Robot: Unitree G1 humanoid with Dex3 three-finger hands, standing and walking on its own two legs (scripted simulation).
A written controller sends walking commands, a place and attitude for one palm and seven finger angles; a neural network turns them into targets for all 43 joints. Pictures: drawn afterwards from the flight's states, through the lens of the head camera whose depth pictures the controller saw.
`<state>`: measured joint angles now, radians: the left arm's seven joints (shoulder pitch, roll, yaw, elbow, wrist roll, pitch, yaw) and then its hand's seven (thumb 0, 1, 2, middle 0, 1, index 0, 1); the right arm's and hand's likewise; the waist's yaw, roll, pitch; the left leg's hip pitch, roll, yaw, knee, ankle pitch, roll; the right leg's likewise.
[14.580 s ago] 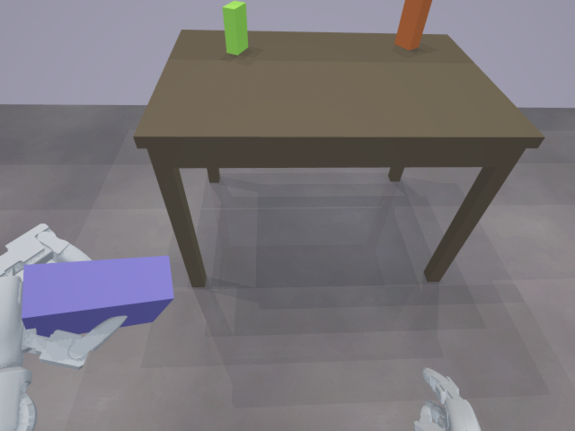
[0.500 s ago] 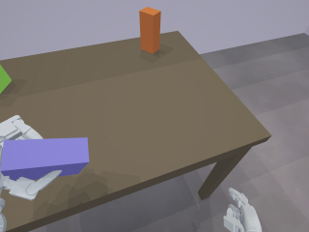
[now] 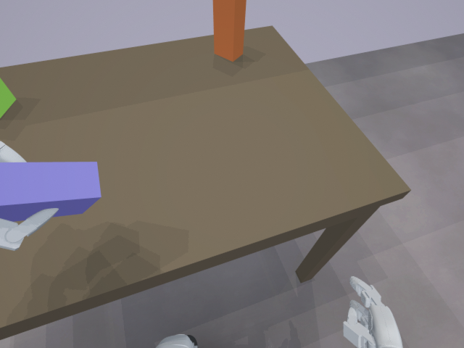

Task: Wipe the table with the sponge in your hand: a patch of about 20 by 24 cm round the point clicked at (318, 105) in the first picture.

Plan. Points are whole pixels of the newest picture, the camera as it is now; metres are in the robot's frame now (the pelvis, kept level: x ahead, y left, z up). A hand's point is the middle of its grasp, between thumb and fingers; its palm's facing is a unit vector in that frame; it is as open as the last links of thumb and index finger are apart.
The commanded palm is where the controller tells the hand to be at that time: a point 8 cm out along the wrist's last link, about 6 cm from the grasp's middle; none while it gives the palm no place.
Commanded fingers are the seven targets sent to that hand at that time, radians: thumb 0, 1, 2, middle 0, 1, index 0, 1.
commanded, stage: come to a stop and stand still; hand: left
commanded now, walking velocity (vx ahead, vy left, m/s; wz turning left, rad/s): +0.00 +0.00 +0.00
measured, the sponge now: (54, 192) +0.26 +0.27 +0.15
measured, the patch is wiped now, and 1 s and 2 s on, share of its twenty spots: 0.00 0.00 0.00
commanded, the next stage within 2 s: look again from close up in 1.46 s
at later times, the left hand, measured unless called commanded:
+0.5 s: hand out of the picture +0.19 +0.31 +0.16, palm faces +0.35 -0.87 -0.35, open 8.9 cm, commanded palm +0.13 +0.35 +0.18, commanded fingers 0.00 0.10 1.30 -1.20 -1.60 -1.20 -1.60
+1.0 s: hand (11, 225) +0.21 +0.29 +0.16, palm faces +0.33 -0.87 -0.38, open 8.9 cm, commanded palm +0.15 +0.33 +0.18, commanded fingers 0.00 0.10 1.30 -1.20 -1.60 -1.20 -1.60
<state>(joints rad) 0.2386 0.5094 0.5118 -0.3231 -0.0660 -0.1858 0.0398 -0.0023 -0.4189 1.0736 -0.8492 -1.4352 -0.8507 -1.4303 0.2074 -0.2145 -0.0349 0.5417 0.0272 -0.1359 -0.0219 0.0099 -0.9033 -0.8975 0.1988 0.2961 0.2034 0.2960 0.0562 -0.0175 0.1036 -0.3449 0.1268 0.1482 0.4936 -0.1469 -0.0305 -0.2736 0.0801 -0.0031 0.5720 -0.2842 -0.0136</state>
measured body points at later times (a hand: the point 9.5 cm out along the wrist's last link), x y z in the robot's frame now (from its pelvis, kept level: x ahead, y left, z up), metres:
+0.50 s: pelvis -0.04 +0.07 +0.00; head -0.02 +0.10 +0.45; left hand +0.17 +0.35 +0.18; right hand +0.13 -0.13 -0.07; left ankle +0.02 +0.14 -0.73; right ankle -0.01 -0.07 -0.73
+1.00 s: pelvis -0.01 +0.05 +0.01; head +0.00 +0.07 +0.46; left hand +0.19 +0.33 +0.18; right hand +0.16 -0.17 -0.06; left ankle +0.02 +0.14 -0.73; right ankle -0.01 -0.07 -0.73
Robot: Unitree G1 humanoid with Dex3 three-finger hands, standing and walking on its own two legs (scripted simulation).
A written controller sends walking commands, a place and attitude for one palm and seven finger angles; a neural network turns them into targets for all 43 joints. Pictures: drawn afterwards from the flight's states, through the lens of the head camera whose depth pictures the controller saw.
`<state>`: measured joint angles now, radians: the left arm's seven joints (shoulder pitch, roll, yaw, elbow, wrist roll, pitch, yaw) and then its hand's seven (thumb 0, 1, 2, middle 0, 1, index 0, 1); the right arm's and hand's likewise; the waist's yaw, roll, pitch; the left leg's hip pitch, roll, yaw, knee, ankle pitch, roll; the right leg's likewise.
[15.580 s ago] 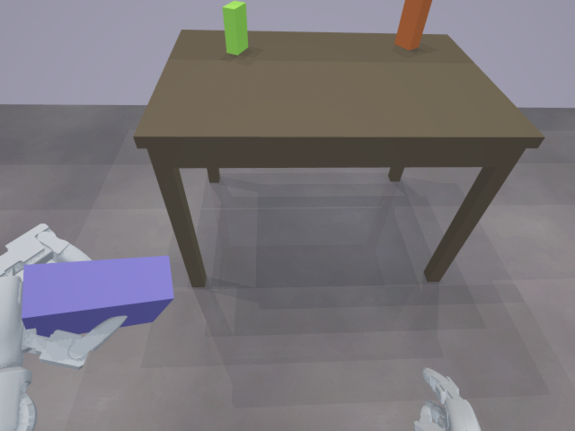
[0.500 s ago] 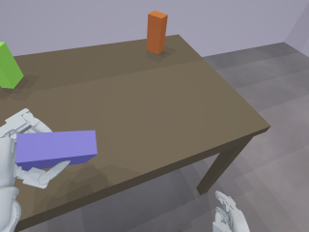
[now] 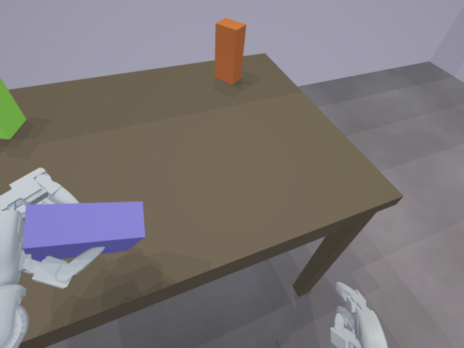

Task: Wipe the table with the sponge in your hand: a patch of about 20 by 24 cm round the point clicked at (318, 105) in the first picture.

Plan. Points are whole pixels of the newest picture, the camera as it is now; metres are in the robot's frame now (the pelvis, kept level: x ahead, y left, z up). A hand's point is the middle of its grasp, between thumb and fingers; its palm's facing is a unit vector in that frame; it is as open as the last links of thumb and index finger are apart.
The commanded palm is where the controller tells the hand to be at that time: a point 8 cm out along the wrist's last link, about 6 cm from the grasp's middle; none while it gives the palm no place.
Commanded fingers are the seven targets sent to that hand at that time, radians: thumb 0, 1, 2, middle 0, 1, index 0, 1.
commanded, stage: come to a stop and stand still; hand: left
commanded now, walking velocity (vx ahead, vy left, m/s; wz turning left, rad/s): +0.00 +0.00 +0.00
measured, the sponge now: (102, 230) +0.24 +0.20 +0.13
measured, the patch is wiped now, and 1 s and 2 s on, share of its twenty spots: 0.00 0.00 0.00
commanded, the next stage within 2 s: look again from close up in 0.46 s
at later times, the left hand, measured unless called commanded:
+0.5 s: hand (76, 221) +0.23 +0.23 +0.16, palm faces +0.35 -0.85 -0.39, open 8.9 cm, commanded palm +0.18 +0.26 +0.17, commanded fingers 0.00 0.10 1.30 -1.20 -1.60 -1.20 -1.60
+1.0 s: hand (36, 193) +0.24 +0.26 +0.19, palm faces +0.41 -0.74 -0.53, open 8.9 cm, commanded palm +0.17 +0.28 +0.17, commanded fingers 0.00 0.10 1.30 -1.20 -1.60 -1.20 -1.60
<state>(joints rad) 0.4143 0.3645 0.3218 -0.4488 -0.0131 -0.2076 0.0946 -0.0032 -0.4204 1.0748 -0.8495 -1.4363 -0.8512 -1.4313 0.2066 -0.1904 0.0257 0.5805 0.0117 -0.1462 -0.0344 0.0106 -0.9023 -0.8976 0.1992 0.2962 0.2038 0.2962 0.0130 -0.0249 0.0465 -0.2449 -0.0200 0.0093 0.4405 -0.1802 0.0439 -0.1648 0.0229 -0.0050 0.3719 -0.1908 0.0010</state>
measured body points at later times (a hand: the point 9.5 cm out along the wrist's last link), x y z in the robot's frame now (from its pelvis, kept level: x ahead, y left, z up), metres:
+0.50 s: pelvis +0.02 -0.02 +0.00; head +0.04 -0.01 +0.45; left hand +0.21 +0.27 +0.18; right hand +0.20 -0.24 -0.07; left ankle +0.04 +0.09 -0.74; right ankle +0.01 -0.12 -0.74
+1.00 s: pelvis +0.00 -0.01 +0.00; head +0.02 +0.01 +0.45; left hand +0.22 +0.30 +0.22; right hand +0.19 -0.22 -0.08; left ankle +0.04 +0.09 -0.74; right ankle +0.01 -0.12 -0.74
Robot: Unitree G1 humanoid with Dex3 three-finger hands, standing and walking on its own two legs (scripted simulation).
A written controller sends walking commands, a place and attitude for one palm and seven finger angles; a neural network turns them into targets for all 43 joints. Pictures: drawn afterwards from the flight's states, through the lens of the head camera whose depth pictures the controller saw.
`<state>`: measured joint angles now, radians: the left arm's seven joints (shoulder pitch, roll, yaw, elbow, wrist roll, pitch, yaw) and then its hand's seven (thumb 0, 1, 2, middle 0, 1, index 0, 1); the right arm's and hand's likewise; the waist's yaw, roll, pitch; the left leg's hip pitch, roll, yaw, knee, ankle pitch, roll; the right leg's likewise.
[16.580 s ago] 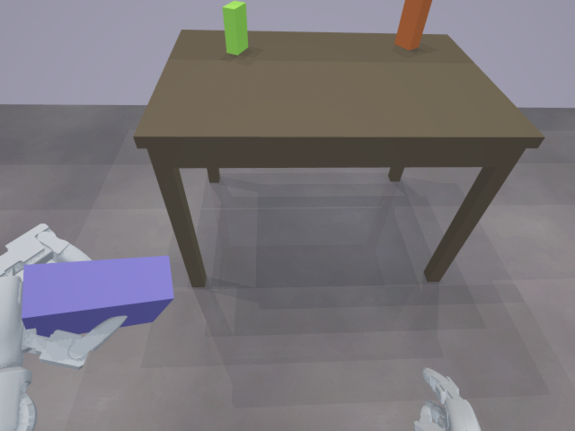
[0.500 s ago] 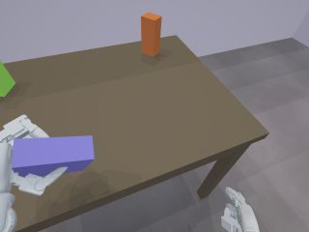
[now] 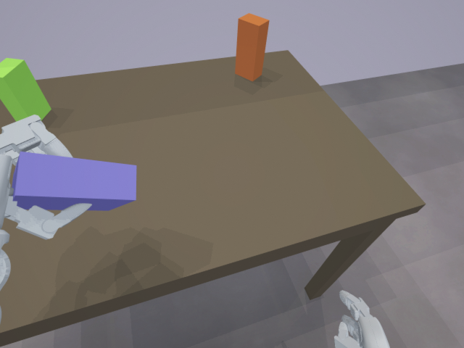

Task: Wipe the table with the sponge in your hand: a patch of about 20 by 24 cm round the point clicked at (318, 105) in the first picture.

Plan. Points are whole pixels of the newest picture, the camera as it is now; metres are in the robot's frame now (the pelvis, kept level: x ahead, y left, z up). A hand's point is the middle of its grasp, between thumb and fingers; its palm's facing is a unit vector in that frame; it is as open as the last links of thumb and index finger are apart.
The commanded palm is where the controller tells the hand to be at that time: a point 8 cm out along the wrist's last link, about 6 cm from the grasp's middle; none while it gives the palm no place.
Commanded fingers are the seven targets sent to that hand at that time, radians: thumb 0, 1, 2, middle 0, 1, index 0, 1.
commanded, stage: turn the palm down, sponge in hand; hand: left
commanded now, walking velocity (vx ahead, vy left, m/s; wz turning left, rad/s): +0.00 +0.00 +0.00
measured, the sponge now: (90, 188) +0.27 +0.23 +0.16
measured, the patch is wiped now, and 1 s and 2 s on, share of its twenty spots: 0.00 0.00 0.00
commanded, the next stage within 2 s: none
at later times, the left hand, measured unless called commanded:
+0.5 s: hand (53, 220) +0.22 +0.26 +0.16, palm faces +0.37 -0.58 -0.73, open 8.9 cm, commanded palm +0.18 +0.27 +0.19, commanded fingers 0.00 0.10 1.30 -1.20 -1.60 -1.20 -1.60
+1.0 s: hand (90, 220) +0.24 +0.23 +0.13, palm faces +0.14 -0.40 -0.91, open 8.9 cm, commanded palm +0.20 +0.25 +0.20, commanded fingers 0.00 0.10 1.30 -1.20 -1.60 -1.20 -1.60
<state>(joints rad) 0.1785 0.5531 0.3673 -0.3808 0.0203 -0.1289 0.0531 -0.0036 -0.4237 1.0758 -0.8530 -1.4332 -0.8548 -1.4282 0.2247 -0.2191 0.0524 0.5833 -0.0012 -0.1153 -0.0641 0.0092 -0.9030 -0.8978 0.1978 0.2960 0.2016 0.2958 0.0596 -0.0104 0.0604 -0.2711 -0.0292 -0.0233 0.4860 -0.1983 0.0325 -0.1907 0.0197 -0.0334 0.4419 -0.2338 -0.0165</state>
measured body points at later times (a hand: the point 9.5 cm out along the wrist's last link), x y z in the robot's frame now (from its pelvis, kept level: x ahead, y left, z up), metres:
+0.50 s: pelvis -0.02 -0.04 -0.01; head -0.04 -0.07 +0.44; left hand +0.19 +0.29 +0.20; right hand +0.20 -0.24 -0.09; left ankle +0.04 +0.09 -0.74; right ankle +0.00 -0.11 -0.74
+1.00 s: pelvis +0.01 -0.04 -0.02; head +0.01 -0.09 +0.43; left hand +0.23 +0.25 +0.18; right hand +0.21 -0.29 -0.10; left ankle +0.04 +0.09 -0.74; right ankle +0.00 -0.11 -0.74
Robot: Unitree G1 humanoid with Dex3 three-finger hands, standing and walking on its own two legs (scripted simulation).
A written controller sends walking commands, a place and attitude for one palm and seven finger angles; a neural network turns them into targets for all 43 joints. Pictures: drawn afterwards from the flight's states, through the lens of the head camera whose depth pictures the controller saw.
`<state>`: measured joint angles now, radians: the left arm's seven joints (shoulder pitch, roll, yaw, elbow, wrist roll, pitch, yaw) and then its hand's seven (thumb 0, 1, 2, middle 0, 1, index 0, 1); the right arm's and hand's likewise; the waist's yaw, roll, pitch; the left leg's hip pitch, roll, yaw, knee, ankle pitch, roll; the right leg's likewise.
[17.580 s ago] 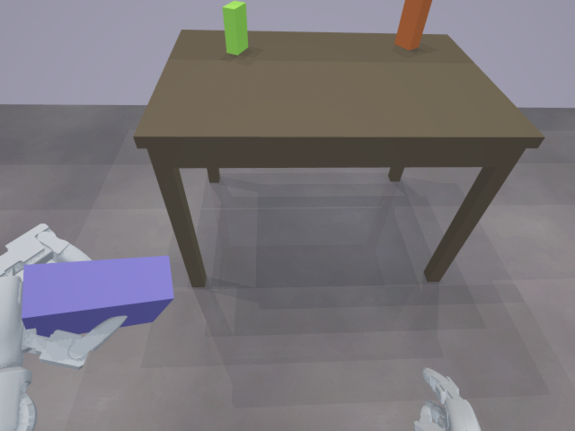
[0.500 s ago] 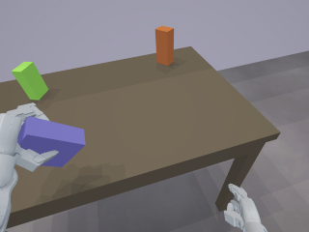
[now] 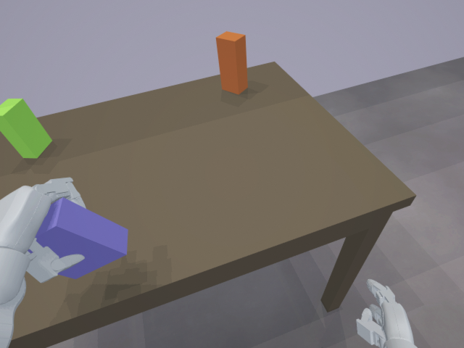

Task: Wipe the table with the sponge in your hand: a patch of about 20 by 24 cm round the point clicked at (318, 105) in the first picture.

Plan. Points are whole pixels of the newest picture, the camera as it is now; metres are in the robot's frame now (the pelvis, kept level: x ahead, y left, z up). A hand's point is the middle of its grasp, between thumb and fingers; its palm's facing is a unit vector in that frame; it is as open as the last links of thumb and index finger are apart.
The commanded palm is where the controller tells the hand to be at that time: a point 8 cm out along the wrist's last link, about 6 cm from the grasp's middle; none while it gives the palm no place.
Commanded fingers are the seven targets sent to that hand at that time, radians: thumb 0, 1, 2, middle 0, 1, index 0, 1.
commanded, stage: turn the palm down, sponge in hand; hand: left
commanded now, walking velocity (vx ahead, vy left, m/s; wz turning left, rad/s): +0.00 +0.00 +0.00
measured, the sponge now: (81, 246) +0.22 +0.27 +0.10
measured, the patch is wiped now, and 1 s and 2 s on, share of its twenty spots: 0.00 0.00 0.00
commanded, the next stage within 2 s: move the sponge above the wiping area in 1.12 s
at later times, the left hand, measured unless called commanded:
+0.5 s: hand (41, 229) +0.22 +0.30 +0.16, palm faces +0.12 -0.15 -0.98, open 8.9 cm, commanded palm +0.18 +0.31 +0.23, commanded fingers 0.00 0.10 1.30 -1.20 -1.60 -1.20 -1.60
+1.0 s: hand (11, 218) +0.22 +0.33 +0.19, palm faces +0.20 -0.01 -0.98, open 8.9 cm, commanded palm +0.17 +0.30 +0.23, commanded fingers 0.00 0.10 1.30 -1.20 -1.60 -1.20 -1.60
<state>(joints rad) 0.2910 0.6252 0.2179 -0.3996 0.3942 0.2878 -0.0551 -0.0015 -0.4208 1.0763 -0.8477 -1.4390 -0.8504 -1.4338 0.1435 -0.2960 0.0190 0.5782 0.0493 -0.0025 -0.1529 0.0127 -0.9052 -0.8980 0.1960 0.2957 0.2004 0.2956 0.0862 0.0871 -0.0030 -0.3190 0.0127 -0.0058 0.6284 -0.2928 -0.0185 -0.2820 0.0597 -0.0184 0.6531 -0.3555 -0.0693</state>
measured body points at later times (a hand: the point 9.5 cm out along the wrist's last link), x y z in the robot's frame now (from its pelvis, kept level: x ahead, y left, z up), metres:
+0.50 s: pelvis -0.01 +0.03 +0.01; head -0.02 +0.00 +0.46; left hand +0.20 +0.30 +0.22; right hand +0.26 -0.14 -0.05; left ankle +0.03 +0.14 -0.72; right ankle +0.00 -0.07 -0.72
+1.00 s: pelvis -0.02 +0.02 +0.02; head -0.04 -0.02 +0.46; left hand +0.20 +0.32 +0.24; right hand +0.26 -0.15 -0.05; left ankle +0.03 +0.14 -0.72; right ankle +0.00 -0.07 -0.72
